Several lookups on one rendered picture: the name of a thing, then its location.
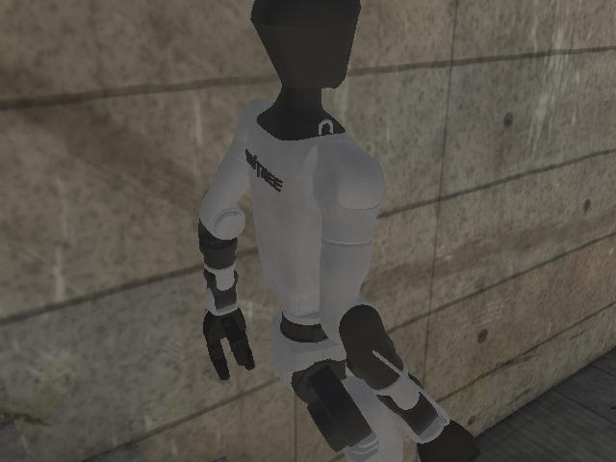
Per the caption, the robot left hand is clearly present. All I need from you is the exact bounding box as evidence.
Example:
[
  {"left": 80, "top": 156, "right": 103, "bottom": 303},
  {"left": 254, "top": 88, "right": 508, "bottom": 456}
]
[{"left": 203, "top": 307, "right": 255, "bottom": 380}]

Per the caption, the right robot upper arm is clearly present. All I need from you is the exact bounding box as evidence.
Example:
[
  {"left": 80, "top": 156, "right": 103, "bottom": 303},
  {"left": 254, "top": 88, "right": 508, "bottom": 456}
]
[{"left": 313, "top": 141, "right": 385, "bottom": 346}]

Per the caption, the robot right forearm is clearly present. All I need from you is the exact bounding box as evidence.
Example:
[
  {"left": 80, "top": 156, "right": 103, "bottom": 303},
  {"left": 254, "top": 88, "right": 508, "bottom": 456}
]
[{"left": 339, "top": 304, "right": 445, "bottom": 444}]

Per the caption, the robot left forearm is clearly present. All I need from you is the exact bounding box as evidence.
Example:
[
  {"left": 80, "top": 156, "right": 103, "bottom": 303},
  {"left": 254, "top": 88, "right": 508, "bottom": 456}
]
[{"left": 198, "top": 219, "right": 239, "bottom": 316}]

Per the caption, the right robot thigh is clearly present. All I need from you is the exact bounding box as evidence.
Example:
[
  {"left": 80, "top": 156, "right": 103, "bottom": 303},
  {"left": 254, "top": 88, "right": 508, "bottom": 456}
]
[{"left": 306, "top": 364, "right": 403, "bottom": 462}]

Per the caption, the left robot upper arm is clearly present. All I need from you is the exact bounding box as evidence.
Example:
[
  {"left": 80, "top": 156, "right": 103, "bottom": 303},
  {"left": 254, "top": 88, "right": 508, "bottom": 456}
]
[{"left": 199, "top": 98, "right": 274, "bottom": 240}]

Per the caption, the humanoid robot torso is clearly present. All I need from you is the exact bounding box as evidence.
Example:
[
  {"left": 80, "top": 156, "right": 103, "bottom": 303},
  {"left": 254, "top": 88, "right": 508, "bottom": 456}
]
[{"left": 245, "top": 117, "right": 360, "bottom": 404}]

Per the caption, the robot right hand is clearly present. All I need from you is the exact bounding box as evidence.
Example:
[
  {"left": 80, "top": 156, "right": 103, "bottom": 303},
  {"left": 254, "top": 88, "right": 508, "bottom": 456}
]
[{"left": 417, "top": 420, "right": 480, "bottom": 462}]

